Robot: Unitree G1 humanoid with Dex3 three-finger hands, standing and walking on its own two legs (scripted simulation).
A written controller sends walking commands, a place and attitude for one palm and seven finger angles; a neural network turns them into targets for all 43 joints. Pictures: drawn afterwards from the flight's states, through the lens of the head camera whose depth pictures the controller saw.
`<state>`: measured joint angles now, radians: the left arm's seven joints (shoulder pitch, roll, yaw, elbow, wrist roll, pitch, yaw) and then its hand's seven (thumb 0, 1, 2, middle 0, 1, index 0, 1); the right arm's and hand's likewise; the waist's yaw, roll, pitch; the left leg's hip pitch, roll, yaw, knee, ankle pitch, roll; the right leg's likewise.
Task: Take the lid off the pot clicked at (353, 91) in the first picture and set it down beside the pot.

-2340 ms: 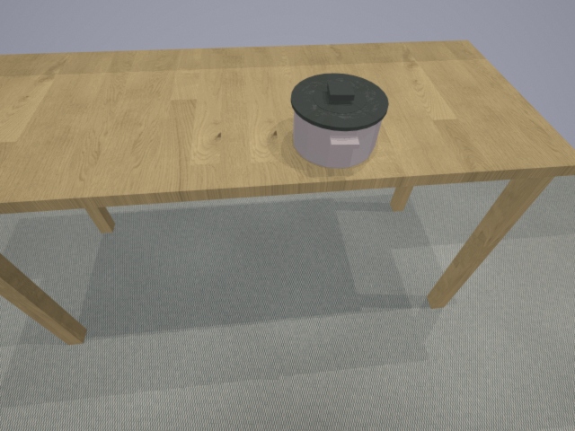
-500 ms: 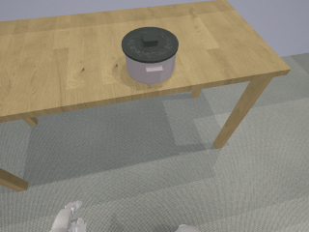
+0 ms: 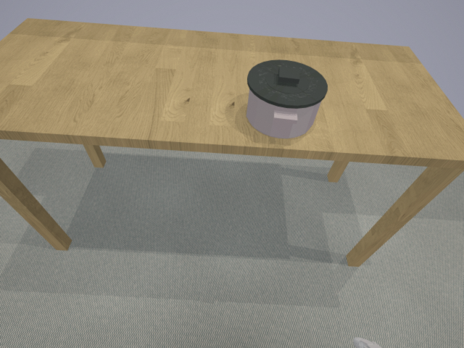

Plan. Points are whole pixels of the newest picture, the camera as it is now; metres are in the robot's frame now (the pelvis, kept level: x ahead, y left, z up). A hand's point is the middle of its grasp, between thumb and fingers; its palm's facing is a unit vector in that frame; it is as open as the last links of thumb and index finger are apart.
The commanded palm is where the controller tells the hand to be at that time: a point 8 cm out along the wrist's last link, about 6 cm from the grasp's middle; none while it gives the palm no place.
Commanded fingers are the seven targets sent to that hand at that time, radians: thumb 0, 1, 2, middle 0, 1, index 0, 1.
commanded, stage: take the last steps up to it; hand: left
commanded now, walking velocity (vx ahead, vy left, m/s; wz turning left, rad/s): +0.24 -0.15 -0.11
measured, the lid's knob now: (288, 74) +0.68 -0.06 +0.12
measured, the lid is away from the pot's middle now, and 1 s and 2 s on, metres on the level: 0.00 0.00 0.00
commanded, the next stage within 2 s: come to a stop and stand still in 0.58 s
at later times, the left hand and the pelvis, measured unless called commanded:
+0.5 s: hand out of the picture +0.14 +0.11 -0.17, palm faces +0.00 -0.98 -0.21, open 7.4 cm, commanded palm none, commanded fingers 0.00 0.90 0.90 -0.20 -0.30 -0.20 -0.30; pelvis +0.08 -0.08 +0.00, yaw -3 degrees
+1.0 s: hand (222, 291) +0.26 +0.04 -0.17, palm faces -0.01 -0.97 -0.23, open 7.4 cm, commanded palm none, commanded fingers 0.00 0.90 0.90 -0.20 -0.30 -0.20 -0.30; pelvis +0.18 -0.15 +0.00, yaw -2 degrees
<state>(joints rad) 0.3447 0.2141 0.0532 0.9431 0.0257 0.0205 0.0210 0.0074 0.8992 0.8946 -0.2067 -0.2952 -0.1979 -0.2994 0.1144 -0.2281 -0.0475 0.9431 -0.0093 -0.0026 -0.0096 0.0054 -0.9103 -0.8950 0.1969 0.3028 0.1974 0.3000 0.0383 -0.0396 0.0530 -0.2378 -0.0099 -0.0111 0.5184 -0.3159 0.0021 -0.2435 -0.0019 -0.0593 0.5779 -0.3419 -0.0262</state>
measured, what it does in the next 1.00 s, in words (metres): walks ahead: right foot, then left foot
